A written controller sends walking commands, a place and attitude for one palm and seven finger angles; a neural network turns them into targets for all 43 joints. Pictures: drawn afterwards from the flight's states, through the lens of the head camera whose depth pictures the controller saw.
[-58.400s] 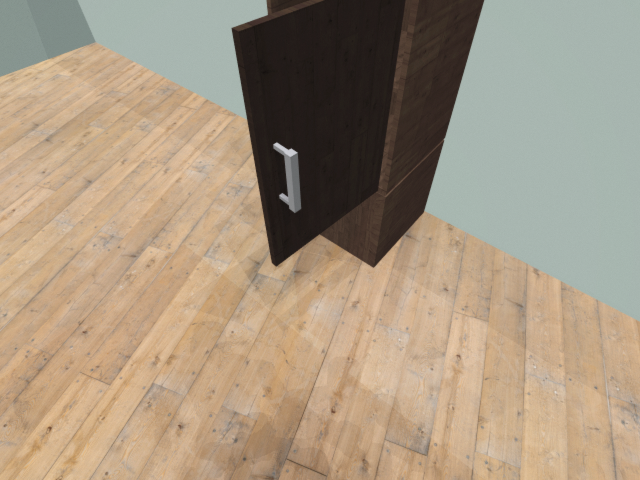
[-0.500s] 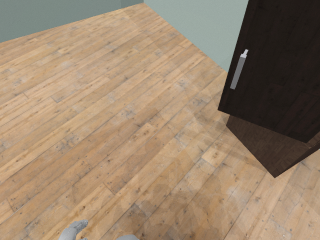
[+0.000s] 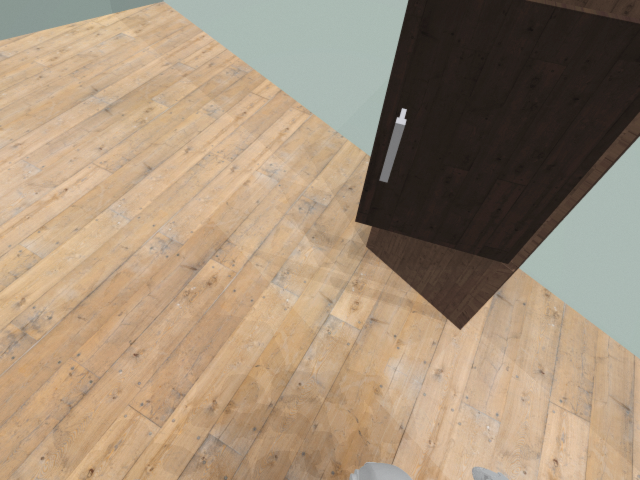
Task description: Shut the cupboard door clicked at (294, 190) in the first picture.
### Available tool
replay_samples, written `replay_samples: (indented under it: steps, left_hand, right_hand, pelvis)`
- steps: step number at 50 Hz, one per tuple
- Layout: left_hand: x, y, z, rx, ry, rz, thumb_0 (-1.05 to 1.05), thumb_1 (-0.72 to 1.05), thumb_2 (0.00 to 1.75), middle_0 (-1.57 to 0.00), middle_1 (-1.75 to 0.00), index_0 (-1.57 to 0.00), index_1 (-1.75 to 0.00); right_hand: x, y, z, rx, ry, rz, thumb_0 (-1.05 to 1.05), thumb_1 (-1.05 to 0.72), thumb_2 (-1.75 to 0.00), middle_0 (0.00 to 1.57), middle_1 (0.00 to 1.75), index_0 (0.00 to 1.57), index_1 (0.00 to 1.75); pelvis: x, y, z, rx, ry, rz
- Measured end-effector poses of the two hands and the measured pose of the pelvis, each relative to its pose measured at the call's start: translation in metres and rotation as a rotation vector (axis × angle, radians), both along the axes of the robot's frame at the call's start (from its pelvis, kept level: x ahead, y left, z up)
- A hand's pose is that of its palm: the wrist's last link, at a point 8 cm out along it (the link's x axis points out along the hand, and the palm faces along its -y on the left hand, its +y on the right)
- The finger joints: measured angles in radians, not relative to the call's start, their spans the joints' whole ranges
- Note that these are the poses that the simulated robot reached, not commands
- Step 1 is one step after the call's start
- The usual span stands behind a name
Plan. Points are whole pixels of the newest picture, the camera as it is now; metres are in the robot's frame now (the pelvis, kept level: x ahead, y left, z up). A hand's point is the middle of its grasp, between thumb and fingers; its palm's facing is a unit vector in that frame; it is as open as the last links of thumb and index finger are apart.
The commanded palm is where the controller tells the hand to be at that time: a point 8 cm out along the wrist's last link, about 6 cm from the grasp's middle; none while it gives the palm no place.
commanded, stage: turn to face it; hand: left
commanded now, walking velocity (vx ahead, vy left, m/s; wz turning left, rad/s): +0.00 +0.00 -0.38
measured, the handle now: (393, 146) +0.74 -0.09 -0.05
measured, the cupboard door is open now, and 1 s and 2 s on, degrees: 31 31 31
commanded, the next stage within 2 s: take the last steps up to it in 0.22 s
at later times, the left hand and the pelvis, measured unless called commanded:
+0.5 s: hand out of the picture +0.13 +0.12 -0.15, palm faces -0.17 -0.96 -0.21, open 7.3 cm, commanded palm none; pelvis +0.02 -0.04 +0.00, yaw -10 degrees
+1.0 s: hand (296, 381) +0.28 +0.05 -0.17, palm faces -0.35 -0.91 -0.19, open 7.4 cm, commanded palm none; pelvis +0.13 -0.11 +0.00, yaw -19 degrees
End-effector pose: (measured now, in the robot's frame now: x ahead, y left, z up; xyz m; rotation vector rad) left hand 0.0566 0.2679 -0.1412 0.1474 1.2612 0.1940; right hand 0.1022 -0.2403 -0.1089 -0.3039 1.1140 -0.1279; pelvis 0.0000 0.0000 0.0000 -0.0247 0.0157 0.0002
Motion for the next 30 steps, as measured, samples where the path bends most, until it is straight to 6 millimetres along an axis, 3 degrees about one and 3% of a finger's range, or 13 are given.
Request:
replay_samples:
  steps: [7, 13, 16, 23, 30]
  left_hand:
    - [0.035, -0.009, 0.013, 0.025, -0.01, -0.104, 0.01, 0.91, 0.9, -0.2, -0.3, -0.2, -0.29]
    - [0.07, -0.047, 0.014, 0.063, -0.075, -0.215, 0.01, 0.91, 0.9, -0.2, -0.3, -0.2, -0.29]
    - [0.075, -0.067, 0.02, 0.066, -0.085, -0.245, 0.01, 0.91, 0.9, -0.2, -0.3, -0.2, -0.29]
    - [0.072, -0.092, 0.022, 0.018, -0.064, -0.254, 0.01, 0.91, 0.9, -0.2, -0.3, -0.21, -0.3]
    - [0.066, -0.087, -0.004, -0.055, -0.006, -0.225, 0.01, 0.91, 0.9, -0.2, -0.3, -0.21, -0.3]
  right_hand:
    - [-0.051, -0.015, -0.01, 0.024, 0.081, -0.128, 0.01, -0.9, -0.9, 0.21, 0.3, 0.21, 0.3]
    - [-0.099, -0.047, -0.043, 0.072, 0.155, -0.255, 0.01, -0.9, -0.9, 0.21, 0.3, 0.21, 0.3]
    - [-0.113, -0.058, -0.049, 0.075, 0.199, -0.305, 0.01, -0.91, -0.9, 0.2, 0.3, 0.2, 0.3]
    - [-0.11, -0.059, -0.031, 0.085, 0.184, -0.316, 0.01, -0.91, -0.9, 0.2, 0.29, 0.2, 0.3]
    - [-0.075, -0.05, -0.017, 0.049, 0.112, -0.299, 0.01, -0.91, -0.9, 0.2, 0.29, 0.2, 0.3]
  pelvis:
    - [0.001, -0.006, 0.003, -0.006, 0.0, -0.08]
    - [0.004, -0.03, -0.013, 0.03, -0.002, -0.14]
    - [0.004, -0.034, -0.011, 0.02, -0.004, -0.154]
    - [0.012, -0.042, 0.003, 0.033, 0.001, -0.17]
    - [0.036, -0.038, -0.002, 0.01, 0.001, -0.196]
